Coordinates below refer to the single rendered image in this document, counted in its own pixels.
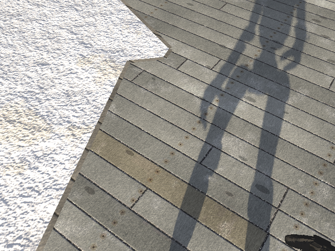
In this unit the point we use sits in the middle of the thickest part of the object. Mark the robot right hand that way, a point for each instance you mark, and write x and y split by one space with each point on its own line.
308 243

